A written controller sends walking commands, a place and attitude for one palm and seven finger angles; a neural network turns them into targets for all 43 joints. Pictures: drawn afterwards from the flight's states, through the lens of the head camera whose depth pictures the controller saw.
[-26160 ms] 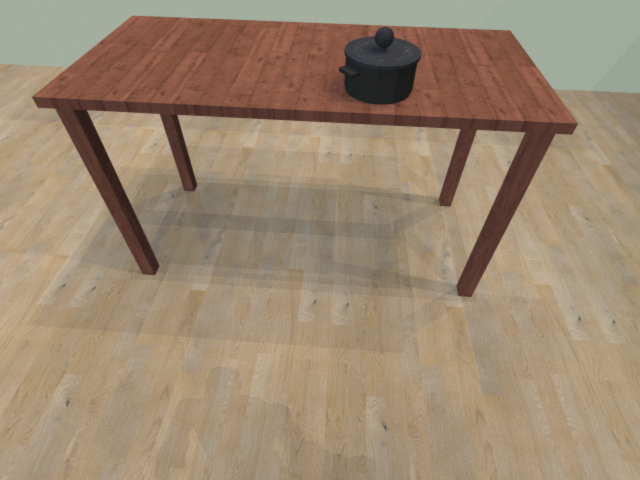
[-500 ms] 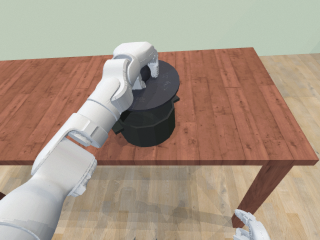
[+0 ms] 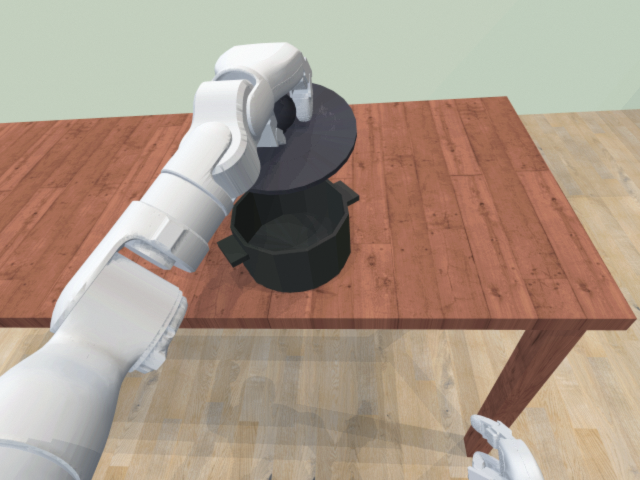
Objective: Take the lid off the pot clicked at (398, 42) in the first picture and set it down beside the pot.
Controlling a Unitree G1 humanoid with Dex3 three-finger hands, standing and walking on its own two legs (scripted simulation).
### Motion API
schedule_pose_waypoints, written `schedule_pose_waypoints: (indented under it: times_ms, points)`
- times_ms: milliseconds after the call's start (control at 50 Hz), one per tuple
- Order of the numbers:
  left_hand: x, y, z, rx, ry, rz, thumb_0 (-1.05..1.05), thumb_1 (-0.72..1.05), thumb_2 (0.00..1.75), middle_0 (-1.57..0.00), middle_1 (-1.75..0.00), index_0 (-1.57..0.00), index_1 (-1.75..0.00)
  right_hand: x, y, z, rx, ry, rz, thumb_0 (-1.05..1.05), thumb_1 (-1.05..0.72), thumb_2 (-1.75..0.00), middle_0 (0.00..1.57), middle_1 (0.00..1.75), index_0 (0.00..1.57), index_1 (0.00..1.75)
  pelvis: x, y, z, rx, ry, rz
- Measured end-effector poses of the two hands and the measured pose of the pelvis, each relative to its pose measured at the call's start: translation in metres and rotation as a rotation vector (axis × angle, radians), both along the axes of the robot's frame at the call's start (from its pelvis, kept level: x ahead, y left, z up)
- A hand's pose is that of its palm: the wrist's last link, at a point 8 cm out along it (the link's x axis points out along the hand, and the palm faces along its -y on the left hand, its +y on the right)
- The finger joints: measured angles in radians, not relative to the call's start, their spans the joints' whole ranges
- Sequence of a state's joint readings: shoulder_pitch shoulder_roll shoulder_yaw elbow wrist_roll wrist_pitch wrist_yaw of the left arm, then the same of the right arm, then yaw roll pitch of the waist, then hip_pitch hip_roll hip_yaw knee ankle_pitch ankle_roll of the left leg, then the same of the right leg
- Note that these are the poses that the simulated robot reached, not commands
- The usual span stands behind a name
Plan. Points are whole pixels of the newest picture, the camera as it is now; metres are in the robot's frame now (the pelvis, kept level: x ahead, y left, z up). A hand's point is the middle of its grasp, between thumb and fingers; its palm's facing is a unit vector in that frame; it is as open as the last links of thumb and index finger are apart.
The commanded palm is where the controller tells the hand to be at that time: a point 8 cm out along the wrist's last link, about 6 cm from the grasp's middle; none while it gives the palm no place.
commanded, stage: lift the lid straight up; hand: left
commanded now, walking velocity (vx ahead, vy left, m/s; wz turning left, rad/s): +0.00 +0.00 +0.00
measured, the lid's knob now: (277, 111) +0.48 +0.05 +0.25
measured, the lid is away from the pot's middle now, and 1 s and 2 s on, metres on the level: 0.01 0.04 0.17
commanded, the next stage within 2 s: move the lid sideways beside the pot in 0.58 s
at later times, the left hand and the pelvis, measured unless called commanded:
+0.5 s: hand (268, 90) +0.46 +0.05 +0.29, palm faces -0.03 -0.03 -1.00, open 6.7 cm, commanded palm +0.44 +0.07 +0.35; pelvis +0.00 +0.00 +0.00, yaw +0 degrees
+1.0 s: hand (229, 94) +0.46 +0.10 +0.28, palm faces -0.05 -0.03 -1.00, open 6.7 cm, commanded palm +0.43 +0.11 +0.35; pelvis +0.01 +0.00 +0.00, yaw +0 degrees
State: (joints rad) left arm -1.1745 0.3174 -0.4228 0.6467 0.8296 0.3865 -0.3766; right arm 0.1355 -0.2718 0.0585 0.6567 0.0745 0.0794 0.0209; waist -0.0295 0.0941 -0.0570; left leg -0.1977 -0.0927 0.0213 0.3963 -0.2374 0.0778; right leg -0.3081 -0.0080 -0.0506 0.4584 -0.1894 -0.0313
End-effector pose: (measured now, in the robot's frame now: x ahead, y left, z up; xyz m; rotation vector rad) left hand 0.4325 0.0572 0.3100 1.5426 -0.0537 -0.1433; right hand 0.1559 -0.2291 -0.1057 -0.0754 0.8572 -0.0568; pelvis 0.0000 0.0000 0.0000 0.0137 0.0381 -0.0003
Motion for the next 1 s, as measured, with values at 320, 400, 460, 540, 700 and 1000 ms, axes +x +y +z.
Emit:
schedule_pose_waypoints:
  times_ms: [320, 400, 460, 540, 700, 1000]
  points:
    - [0.004, -0.004, 0.026, 0.000, -0.034, 0.016, 0.00, 0.29, 0.65, -0.80, -0.93, -0.80, -0.92, -0.003, -0.004, -0.002, -0.001, 0.006, -0.008, 0.01, -0.91, -0.90, 0.20, 0.30, 0.19, 0.30, 0.000, -0.002, 0.000, 0.001, 0.009, -0.004]
    - [0.007, -0.002, 0.030, -0.014, -0.029, 0.035, 0.00, 0.29, 0.65, -0.80, -0.93, -0.80, -0.92, -0.003, -0.005, -0.002, -0.007, 0.016, -0.008, 0.01, -0.91, -0.90, 0.20, 0.30, 0.19, 0.30, 0.000, -0.003, 0.000, 0.002, 0.011, -0.004]
    - [0.008, -0.001, 0.031, -0.010, -0.025, 0.043, 0.00, 0.29, 0.65, -0.80, -0.93, -0.80, -0.92, -0.004, -0.006, -0.002, -0.012, 0.015, -0.010, 0.01, -0.91, -0.90, 0.20, 0.30, 0.19, 0.30, 0.000, -0.004, 0.000, 0.002, 0.014, -0.003]
    - [0.010, -0.003, 0.028, 0.000, -0.019, 0.041, 0.00, 0.29, 0.65, -0.80, -0.93, -0.80, -0.92, -0.003, -0.008, -0.001, -0.017, 0.014, -0.012, 0.01, -0.91, -0.90, 0.20, 0.30, 0.19, 0.30, 0.000, -0.003, 0.000, 0.002, 0.017, -0.003]
    - [0.012, -0.004, 0.029, -0.003, -0.013, 0.023, 0.00, 0.29, 0.65, -0.80, -0.93, -0.80, -0.92, -0.001, -0.006, -0.001, -0.017, 0.007, -0.013, 0.01, -0.91, -0.90, 0.20, 0.30, 0.19, 0.30, 0.003, -0.002, 0.001, -0.001, 0.019, -0.002]
    - [0.013, 0.042, 0.027, -0.004, -0.008, 0.119, 0.00, 0.29, 0.65, -0.80, -0.93, -0.80, -0.93, 0.002, -0.004, 0.003, -0.024, 0.010, -0.015, 0.01, -0.91, -0.90, 0.20, 0.30, 0.19, 0.30, 0.006, 0.002, 0.001, -0.006, 0.015, -0.007]
